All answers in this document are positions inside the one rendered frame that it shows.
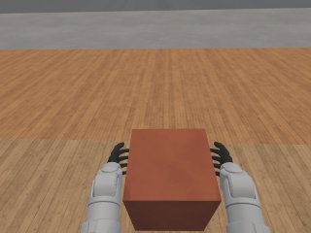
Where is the robot left forearm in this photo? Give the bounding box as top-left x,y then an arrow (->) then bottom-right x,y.
80,162 -> 122,233

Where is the right robot hand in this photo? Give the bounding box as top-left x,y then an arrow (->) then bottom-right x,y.
210,142 -> 233,177

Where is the left robot hand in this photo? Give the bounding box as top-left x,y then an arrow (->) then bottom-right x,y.
107,142 -> 129,175

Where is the carton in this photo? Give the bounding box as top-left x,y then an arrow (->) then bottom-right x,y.
122,128 -> 222,231

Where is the robot right forearm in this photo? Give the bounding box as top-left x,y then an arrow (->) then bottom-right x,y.
220,162 -> 271,233

